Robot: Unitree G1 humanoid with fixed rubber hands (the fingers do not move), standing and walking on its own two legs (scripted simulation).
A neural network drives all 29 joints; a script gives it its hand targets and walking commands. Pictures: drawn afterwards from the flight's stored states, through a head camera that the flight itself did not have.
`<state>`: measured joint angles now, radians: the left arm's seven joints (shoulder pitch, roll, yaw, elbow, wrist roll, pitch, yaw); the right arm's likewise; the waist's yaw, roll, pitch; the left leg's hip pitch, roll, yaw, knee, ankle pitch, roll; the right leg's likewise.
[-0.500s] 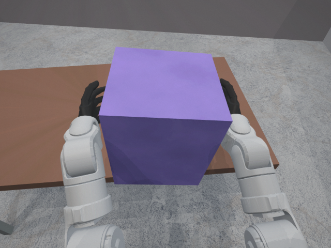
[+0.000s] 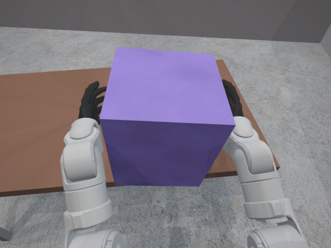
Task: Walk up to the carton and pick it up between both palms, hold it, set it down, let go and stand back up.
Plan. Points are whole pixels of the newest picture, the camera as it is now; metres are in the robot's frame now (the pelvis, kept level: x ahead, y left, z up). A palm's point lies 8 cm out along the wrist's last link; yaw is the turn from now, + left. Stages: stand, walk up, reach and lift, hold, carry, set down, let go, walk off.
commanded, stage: hold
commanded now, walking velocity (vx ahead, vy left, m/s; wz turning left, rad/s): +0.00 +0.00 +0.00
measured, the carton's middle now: (161, 123) +0.36 +0.00 +0.13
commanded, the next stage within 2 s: set down in 0.02 s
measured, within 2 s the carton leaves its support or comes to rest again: neither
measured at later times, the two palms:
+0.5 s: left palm (91, 119) +0.35 +0.15 +0.17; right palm (227, 113) +0.36 -0.15 +0.15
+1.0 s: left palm (99, 121) +0.38 +0.14 +0.13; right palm (221, 113) +0.39 -0.16 +0.11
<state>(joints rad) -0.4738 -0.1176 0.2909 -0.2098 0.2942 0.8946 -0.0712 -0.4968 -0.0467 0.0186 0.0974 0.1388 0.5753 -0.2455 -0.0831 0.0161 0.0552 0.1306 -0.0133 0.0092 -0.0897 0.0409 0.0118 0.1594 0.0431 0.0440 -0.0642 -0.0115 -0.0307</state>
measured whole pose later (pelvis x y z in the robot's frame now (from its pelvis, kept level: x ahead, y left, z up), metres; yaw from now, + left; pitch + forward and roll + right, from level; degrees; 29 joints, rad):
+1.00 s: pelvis +0.02 +0.00 +0.00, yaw +2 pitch +1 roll +0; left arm -0.47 -0.14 0.33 -0.02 0.28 0.68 -0.02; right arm -0.56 0.00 -0.06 0.35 0.00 0.36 -0.14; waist -0.10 0.02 0.02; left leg 0.03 -0.02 -0.03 -0.09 0.03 0.01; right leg 0.09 0.04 0.00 -0.09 -0.02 -0.03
